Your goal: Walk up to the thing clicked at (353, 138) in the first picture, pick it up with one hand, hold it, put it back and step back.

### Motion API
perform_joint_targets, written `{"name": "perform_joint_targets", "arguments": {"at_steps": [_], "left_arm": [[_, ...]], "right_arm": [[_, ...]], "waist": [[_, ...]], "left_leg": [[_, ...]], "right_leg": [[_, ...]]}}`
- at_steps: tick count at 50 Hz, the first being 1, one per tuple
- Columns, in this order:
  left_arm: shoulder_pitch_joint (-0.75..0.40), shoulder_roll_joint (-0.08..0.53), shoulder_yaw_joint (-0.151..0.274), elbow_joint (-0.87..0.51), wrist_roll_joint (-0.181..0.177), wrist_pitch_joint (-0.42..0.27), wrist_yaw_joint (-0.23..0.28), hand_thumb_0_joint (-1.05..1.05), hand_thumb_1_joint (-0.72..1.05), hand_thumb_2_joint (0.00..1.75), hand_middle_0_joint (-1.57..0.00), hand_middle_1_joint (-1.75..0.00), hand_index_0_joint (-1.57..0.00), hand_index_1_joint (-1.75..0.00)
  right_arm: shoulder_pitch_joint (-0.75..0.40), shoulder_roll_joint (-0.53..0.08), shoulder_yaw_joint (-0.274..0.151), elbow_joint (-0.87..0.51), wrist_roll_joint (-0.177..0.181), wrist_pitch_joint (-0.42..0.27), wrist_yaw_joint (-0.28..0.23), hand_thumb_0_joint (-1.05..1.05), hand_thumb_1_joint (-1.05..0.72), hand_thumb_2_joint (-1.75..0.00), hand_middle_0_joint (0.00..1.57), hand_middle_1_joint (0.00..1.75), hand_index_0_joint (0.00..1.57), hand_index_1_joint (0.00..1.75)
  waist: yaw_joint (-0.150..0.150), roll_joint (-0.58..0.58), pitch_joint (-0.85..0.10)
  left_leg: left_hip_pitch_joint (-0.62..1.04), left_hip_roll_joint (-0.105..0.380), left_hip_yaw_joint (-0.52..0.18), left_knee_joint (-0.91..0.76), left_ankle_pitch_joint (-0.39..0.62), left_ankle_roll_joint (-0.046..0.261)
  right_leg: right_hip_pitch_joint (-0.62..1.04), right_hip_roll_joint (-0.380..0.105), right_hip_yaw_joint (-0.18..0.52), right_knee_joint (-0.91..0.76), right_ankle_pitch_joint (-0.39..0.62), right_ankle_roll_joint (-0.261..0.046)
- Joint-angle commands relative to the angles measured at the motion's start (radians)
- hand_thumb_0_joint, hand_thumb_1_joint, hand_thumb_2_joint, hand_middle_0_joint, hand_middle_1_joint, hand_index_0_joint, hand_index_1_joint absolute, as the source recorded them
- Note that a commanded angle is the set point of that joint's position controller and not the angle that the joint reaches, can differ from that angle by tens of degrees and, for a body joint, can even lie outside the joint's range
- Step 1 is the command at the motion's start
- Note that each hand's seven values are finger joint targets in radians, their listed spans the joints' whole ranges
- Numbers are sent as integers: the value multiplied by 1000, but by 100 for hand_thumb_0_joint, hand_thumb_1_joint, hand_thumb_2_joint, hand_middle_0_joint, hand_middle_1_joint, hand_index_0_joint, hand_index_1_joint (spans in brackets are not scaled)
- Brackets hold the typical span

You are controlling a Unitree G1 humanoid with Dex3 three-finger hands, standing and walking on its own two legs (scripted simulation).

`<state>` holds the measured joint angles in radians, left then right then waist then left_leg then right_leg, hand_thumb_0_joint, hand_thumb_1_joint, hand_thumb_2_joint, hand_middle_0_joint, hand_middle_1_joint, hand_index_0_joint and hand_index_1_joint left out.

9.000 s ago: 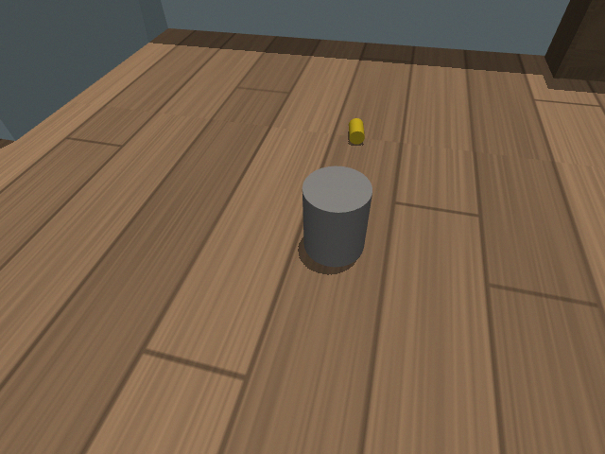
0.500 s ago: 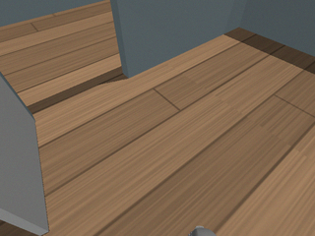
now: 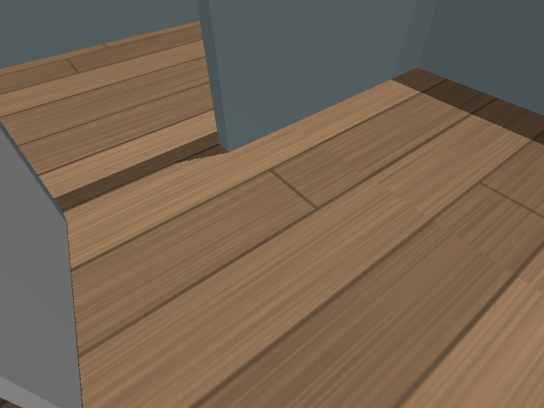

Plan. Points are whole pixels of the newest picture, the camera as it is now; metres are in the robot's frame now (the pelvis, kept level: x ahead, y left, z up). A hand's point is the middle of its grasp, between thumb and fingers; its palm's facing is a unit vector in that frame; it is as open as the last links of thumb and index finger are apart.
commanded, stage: walk up
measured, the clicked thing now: out of the picture +0.38 -1.32 -0.72
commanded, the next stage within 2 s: stand in 0.92 s
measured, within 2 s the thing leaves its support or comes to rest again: neither
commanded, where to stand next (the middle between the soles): +0.08 -0.01 m, yaw -2 degrees
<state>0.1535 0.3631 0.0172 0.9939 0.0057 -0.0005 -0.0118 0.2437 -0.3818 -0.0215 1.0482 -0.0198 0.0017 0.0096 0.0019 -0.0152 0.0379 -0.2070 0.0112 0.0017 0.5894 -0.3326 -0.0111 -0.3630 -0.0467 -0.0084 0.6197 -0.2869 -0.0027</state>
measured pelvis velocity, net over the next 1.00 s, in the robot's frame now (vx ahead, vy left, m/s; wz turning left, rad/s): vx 0.03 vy -0.01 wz -0.01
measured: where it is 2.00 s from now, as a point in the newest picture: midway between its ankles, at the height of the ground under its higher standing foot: outside the picture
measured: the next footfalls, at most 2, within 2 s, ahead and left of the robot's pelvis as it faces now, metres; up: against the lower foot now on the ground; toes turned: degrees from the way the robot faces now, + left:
none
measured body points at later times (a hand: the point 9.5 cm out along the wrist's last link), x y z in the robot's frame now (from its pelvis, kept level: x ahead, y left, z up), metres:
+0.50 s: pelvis +0.04 +0.00 +0.01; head +0.05 -0.02 +0.46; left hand +0.10 +0.30 -0.11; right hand +0.14 -0.30 -0.12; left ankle +0.00 +0.13 -0.73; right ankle +0.09 -0.13 -0.73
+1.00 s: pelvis +0.03 -0.01 +0.02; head +0.03 -0.02 +0.47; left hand +0.13 +0.28 -0.11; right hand +0.09 -0.32 -0.12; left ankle +0.00 +0.13 -0.73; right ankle +0.09 -0.13 -0.73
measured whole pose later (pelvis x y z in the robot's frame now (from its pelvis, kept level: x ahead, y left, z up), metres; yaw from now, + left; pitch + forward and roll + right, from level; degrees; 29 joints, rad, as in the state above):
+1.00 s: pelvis +0.03 -0.01 +0.02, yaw +0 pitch -3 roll +1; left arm 0.05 0.33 0.02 1.16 0.01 -0.01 -0.01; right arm 0.12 -0.36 -0.02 1.15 -0.01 0.00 0.00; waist -0.01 0.00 0.05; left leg -0.04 0.03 0.00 0.32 -0.24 -0.04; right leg -0.20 -0.03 -0.02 0.37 -0.11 0.00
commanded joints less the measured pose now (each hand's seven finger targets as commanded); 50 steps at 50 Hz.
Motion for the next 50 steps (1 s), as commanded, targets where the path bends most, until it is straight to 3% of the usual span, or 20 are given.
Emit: {"name": "perform_joint_targets", "arguments": {"at_steps": [1, 2, 3, 4, 6, 8, 10, 18, 20, 30, 44, 50], "left_arm": [[-40, 201, 51, -28, -5, -30, 5, 0, 90, 90, -20, -30, -20, -30], [-43, 202, 51, -20, -10, -33, 7, 0, 90, 90, -20, -30, -20, -30], [-54, 205, 47, -1, -13, -32, 9, 0, 90, 90, -20, -30, -20, -30], [-60, 204, 44, 11, -12, -31, 11, 0, 90, 90, -20, -30, -20, -30], [-84, 214, 35, 24, -7, -26, 7, 0, 90, 90, -20, -30, -20, -30], [-85, 204, 32, 45, -10, -20, 1, 0, 90, 90, -20, -30, -20, -30], [-76, 205, 29, 65, -11, -22, 1, 0, 90, 90, -20, -30, -20, -30], [-95, 206, 25, 98, -11, -37, 10, 0, 90, 90, -20, -30, -20, -30], [-105, 199, 26, 103, -13, -37, 13, 0, 90, 90, -20, -30, -20, -30], [-128, 190, 31, 112, -4, -35, 19, 0, 90, 90, -20, -30, -20, -30], [-156, 189, 47, 101, 3, -29, 17, 0, 90, 90, -20, -30, -20, -30], [-145, 190, 39, 104, 1, -29, 14, 0, 90, 90, -20, -30, -20, -30]], "right_arm": [[-131, -203, -25, -66, -3, -45, -11, 0, -90, -90, 20, 30, 20, 30], [-119, -208, -24, -57, 1, -53, -12, 0, -90, -90, 20, 30, 20, 30], [-120, -216, -27, -47, 6, -53, -12, 0, -90, -90, 20, 30, 20, 30], [-127, -216, -26, -44, 10, -50, -11, 0, -90, -90, 20, 30, 20, 30], [-129, -209, -28, -39, 6, -38, -12, 0, -90, -90, 20, 30, 20, 30], [-143, -224, -32, -25, 3, -36, -14, 0, -90, -90, 20, 30, 20, 30], [-154, -218, -28, -21, 6, -37, -15, 0, -90, -90, 20, 30, 20, 30], [-140, -203, -32, 7, 23, -37, -21, 0, -90, -90, 20, 30, 20, 30], [-143, -195, -33, 13, 24, -33, -22, 0, -90, -90, 20, 30, 20, 30], [-195, -185, -30, 27, 19, -23, -19, 0, -90, -90, 20, 30, 20, 30], [-177, -177, -26, 44, 10, -25, -17, 0, -90, -90, 20, 30, 20, 30], [-191, -187, -29, 37, 9, -27, -15, 0, -90, -90, 20, 30, 20, 30]], "waist": [[40, 95, 53], [35, 115, 15], [31, 127, -8], [29, 134, -21], [19, 132, 18], [26, 137, 41], [32, 105, 31], [-1, -7, -96], [-3, -21, -103], [5, -27, -102], [4, 1, -62], [11, 30, -38]], "left_leg": [[-198, 124, -136, -267, -60, 69], [-151, 120, -122, -237, 87, 60], [-132, 118, -122, -230, 116, 55], [-120, 123, -125, -239, 79, 58], [-155, 120, -129, -297, -106, 62], [-149, 133, -146, -335, -170, 61], [-127, 129, -131, -315, -98, 60], [87, 108, -64, -240, 287, 43], [105, 108, -58, -240, 319, 39], [118, 113, -53, -288, 298, 35], [81, 107, -41, -333, 183, 27], [38, 118, -73, -354, 144, 18]], "right_leg": [[163, -41, 70, -138, 81, -37], [192, -48, 63, -136, 202, -38], [209, -45, 58, -145, 214, -33], [216, -45, 53, -161, 174, -31], [190, -47, 72, -191, 23, -29], [186, -32, 56, -191, -4, -24], [200, -41, 58, -206, 54, -23], [239, -99, 80, -229, 400, -26], [237, -101, 81, -231, 414, -24], [264, -106, 78, -268, 379, -10], [264, -92, 96, -314, 218, -14], [274, -83, 93, -315, 191, -13]]}}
